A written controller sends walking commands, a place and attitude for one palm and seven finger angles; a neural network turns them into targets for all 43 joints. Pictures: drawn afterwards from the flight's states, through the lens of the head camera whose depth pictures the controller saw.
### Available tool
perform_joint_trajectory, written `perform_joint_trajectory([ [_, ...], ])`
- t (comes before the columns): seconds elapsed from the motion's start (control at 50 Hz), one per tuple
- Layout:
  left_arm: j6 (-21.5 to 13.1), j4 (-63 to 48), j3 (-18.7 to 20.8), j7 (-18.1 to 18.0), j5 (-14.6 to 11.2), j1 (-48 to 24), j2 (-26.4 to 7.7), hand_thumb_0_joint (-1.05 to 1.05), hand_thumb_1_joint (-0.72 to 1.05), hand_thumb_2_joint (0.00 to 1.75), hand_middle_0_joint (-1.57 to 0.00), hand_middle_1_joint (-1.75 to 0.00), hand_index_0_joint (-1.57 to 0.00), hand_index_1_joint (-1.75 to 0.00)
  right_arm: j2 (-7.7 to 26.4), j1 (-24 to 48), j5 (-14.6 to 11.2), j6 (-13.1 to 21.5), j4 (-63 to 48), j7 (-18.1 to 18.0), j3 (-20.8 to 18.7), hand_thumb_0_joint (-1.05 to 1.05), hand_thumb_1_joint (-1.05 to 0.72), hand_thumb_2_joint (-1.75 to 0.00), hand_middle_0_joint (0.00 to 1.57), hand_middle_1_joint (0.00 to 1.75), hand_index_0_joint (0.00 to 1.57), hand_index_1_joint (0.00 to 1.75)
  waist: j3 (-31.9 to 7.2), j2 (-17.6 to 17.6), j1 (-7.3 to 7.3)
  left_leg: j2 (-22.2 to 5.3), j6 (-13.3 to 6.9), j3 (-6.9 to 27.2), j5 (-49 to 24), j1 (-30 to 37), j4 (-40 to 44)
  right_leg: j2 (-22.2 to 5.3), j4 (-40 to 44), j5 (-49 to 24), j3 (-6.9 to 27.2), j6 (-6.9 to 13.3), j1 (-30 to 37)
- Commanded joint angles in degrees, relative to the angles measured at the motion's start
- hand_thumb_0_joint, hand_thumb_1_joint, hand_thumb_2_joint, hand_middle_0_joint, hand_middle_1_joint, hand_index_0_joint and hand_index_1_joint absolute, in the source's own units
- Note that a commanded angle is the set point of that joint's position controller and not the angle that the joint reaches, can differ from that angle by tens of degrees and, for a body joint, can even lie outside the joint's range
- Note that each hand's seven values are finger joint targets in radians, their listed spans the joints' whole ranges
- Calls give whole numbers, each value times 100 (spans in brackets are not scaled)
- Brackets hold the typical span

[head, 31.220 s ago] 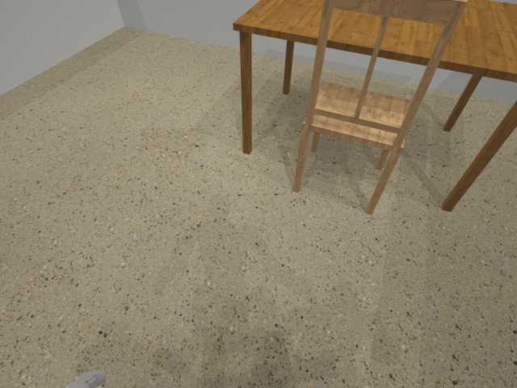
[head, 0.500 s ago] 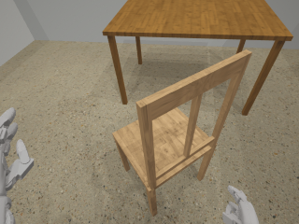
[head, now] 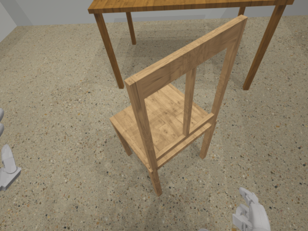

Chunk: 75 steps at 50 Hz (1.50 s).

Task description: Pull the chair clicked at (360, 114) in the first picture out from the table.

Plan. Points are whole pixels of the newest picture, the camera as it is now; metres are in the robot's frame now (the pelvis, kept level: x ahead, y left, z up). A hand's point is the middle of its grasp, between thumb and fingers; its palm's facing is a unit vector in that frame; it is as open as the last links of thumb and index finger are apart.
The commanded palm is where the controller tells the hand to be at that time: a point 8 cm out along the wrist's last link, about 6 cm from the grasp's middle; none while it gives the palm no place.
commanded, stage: step back with the hand held close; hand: left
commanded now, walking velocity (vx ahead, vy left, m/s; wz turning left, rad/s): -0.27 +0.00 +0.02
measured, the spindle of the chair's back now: (187, 107) +0.52 -0.07 -0.06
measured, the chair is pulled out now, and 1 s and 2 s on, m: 0.66 0.66 0.66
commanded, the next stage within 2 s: stop stepping back and stand still in 1.38 s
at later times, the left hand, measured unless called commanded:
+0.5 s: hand out of the picture +0.16 +0.27 +0.17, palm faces +0.46 -0.72 -0.52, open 7.4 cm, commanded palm +0.10 +0.31 +0.18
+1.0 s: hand out of the picture +0.15 +0.26 +0.16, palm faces +0.42 -0.75 -0.52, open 7.4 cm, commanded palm +0.08 +0.30 +0.18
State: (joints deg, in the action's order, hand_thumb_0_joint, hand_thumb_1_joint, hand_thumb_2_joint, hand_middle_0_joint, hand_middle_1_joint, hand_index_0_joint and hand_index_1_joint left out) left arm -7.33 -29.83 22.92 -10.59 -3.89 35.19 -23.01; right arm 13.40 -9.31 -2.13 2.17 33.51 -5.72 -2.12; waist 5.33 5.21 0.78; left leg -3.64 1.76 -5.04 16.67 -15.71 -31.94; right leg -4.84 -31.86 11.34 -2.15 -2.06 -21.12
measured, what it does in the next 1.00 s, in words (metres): lifts its right foot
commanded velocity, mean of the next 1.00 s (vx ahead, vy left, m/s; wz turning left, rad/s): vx -0.37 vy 0.00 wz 0.00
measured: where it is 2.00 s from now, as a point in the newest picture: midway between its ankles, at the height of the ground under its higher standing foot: outside the picture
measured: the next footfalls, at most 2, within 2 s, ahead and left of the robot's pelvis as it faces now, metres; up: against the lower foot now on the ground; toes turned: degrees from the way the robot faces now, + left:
right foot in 1.10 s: -0.01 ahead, -0.12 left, +0.00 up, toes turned -1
left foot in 1.42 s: -0.14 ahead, +0.10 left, +0.00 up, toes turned +5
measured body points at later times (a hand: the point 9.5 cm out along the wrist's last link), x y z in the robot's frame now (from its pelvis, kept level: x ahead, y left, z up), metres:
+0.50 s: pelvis -0.04 +0.01 -0.01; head +0.00 +0.00 +0.44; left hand +0.13 +0.31 +0.19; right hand +0.14 -0.22 -0.10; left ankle +0.00 +0.14 -0.73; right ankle +0.06 -0.14 -0.73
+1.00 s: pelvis -0.06 +0.00 +0.00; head -0.02 +0.00 +0.44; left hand +0.12 +0.30 +0.19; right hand +0.11 -0.25 -0.09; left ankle -0.02 +0.13 -0.73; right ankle +0.00 -0.13 -0.71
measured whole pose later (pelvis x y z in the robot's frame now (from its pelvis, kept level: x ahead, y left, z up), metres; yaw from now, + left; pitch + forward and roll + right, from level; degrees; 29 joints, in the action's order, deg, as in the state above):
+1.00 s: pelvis -0.06 +0.00 +0.00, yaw +1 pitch +2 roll -1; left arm -11.0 -31.0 25.7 -11.0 -2.6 34.5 -24.1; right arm 10.8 -9.5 -0.1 5.9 35.6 -5.2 -2.9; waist 2.5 0.9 -1.5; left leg -2.7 0.6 -0.5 14.7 -22.6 -35.1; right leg 0.6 -44.7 21.2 0.9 -0.8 -29.1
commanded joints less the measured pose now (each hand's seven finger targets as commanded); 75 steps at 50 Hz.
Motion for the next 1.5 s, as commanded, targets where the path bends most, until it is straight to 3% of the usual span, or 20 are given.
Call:
perform_joint_trajectory([
  [0.0, -270, -735, 913, -230, 7, -54, -1045, 0, 90, 90, -20, -30, -20, -30, 436, 399, 26, 366, -847, -50, -172, 0, -90, -90, 20, 30, 20, 30, -1047, -1039, -65, -56, -253, 400, 546, -80, 84, -620, 956, 430, 808, 426, 106],
  [0.16, -402, -1052, 878, -305, 133, -413, -1133, 0, 90, 90, -20, -30, -20, -30, 601, 460, 67, 566, -953, -85, -93, 0, -90, -90, 20, 30, 20, 30, -692, 41, -29, -464, -473, 886, 1482, -1034, 1113, -16, 437, 1347, 303, 180, 251],
  [0.36, -612, -1150, 921, -268, 151, -342, -1056, 0, 90, 90, -20, -30, -20, -30, 586, 304, 151, 746, -908, -4, -130, 0, -90, -90, 20, 30, 20, 30, -601, 62, -63, -376, -392, 822, 1487, -1366, 1004, 28, 451, 920, 456, 268, 381],
  [0.44, -679, -1114, 937, -235, 137, -271, -1003, 0, 90, 90, -20, -30, -20, -30, 535, 208, 163, 753, -832, 47, -184, 0, -90, -90, 20, 30, 20, 30, -989, -401, -69, -272, -351, 691, 849, -1016, 599, -106, 555, 284, 649, 328, 425],
  [0.6, -788, -1543, 989, -155, 128, -161, -986, 0, 90, 90, -20, -30, -20, -30, 513, 363, 200, 784, -815, 33, -226, 0, -90, -90, 20, 30, 20, 30, -1340, 290, -13, -669, -439, 857, -571, -1005, 859, 196, -364, -805, 201, 197, 859],
  [0.68, -833, -1541, 1043, -127, 100, -169, -1057, 0, 90, 90, -20, -30, -20, -30, 420, 323, 211, 776, -742, 14, -266, 0, -90, -90, 20, 30, 20, 30, -1355, -242, -48, -373, -281, 599, -301, -883, 352, -156, 117, -1175, 620, 361, 658],
  [0.76, -742, -1328, 1071, -193, 98, -177, -1158, 0, 90, 90, -20, -30, -20, -30, 274, 189, 199, 669, -573, 66, -337, 0, -90, -90, 20, 30, 20, 30, -1493, -1337, -140, 263, -101, 343, 677, -414, -1101, -1193, 1428, -116, 1677, 947, -3],
  [0.82, -620, -1129, 1040, -221, 128, -11, -1052, 0, 90, 90, -20, -30, -20, -30, 246, 319, 175, 547, -562, 80, -268, 0, -90, -90, 20, 30, 20, 30, -1527, -1492, -151, 157, -210, 547, 397, -237, -617, -1044, 1223, 187, 1198, 824, 44],
  [0.88, -755, -1311, 1026, -203, 117, 137, -953, 0, 90, 90, -20, -30, -20, -30, 547, 460, 164, 546, -673, -10, -299, 0, -90, -90, 20, 30, 20, 30, -1174, 75, -137, -798, -647, 1654, -227, -512, 1184, 228, -182, 436, 212, 209, -39],
  [0.92, -795, -1384, 1070, -185, 91, 50, -943, 0, 90, 90, -20, -30, -20, -30, 498, 458, 226, 649, -689, -6, -308, 0, -90, -90, 20, 30, 20, 30, -1094, 1355, -210, -1514, -1009, 2160, 549, -1493, 1961, 712, -2102, 1498, 229, 126, 194],
  [0.98, -822, -1655, 855, -123, 61, -252, -905, 0, 90, 90, -20, -30, -20, -30, 442, 312, 239, 847, -528, 67, -325, 0, -90, -90, 20, 30, 20, 30, -1106, 775, -65, -1236, -951, 1482, -2858, 16, 933, 581, -1340, 1505, 351, 153, -459],
  [1.02, -748, -1656, 727, -90, 79, 2, -842, 0, 90, 90, -20, -30, -20, -30, 488, 142, 193, 914, -508, 182, -365, 0, -90, -90, 20, 30, 20, 30, -1476, 977, 4, -1039, -650, 1211, -3679, 966, 544, 448, -10, 729, 130, 177, -256],
  [1.08, -756, -1557, 746, -40, 135, -44, -1016, 0, 90, 90, -20, -30, -20, -30, 520, 285, 238, 872, -533, 212, -251, 0, -90, -90, 20, 30, 20, 30, -1232, 445, 2, -807, -417, 1086, -2170, 307, 278, 223, 1287, -1015, 229, 249, 706],
  [1.12, -784, -1316, 881, -56, 125, -397, -1294, 0, 90, 90, -20, -30, -20, -30, 347, 280, 243, 784, -584, 194, -208, 0, -90, -90, 20, 30, 20, 30, -1132, -1207, -106, 8, -47, 411, -21, -572, -837, -1158, 1349, -2377, 1729, 867, 613],
  [1.14, -678, -1090, 772, -49, 55, -289, -1087, 0, 90, 90, -20, -30, -20, -30, 338, 155, 134, 750, -498, 198, -361, 0, -90, -90, 20, 30, 20, 30, -1459, -1858, -33, 345, -27, 628, 957, -705, -2010, -1603, 1664, -1873, 2022, 1177, 642],
  [1.24, -532, -905, 937, -117, 79, 420, -1075, 0, 90, 90, -20, -30, -20, -30, 134, 562, 102, 405, -639, 113, -153, 0, -90, -90, 20, 30, 20, 30, -1565, -1332, -39, 152, 39, 697, 897, -985, -2021, -1234, 921, -2850, 1148, 1122, 1091],
  [1.34, -630, -1478, 953, -132, 36, 260, -1170, 0, 90, 90, -20, -30, -20, -30, 302, 277, 133, 355, -572, -8, -156, 0, -90, -90, 20, 30, 20, 30, -1563, -1331, -113, 169, -202, 278, 127, 116, 607, -909, 994, -1074, 1026, 668, 880],
  [1.4, -830, -1758, 996, -131, 38, 26, -1191, 0, 90, 90, -20, -30, -20, -30, 555, 298, 162, 536, -569, -72, -316, 0, -90, -90, 20, 30, 20, 30, -1321, 873, -71, -1308, -822, 1640, -2011, 559, 1319, 341, -494, 214, 221, 53, -133],
  [1.42, -841, -1669, 982, -117, 10, 67, -1137, 0, 90, 90, -20, -30, -20, -30, 498, 215, 166, 644, -544, -30, -357, 0, -90, -90, 20, 30, 20, 30, -1390, 1084, -104, -1589, -945, 1577, -2905, 784, 1301, 593, -1327, 1447, 251, 57, -544],
  [1.48, -796, -1433, 1000, -44, 59, -38, -1062, 0, 90, 90, -20, -30, -20, -30, 494, 162, 187, 861, -361, 103, -410, 0, -90, -90, 20, 30, 20, 30, -1201, 1175, -86, -1299, -946, 1005, -3843, 872, 766, 559, -1625, 1458, 414, 112, -554],
])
